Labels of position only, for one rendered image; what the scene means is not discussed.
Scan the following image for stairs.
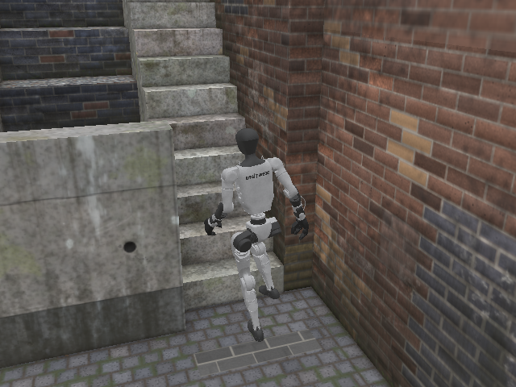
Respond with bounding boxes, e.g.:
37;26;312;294
122;0;284;310

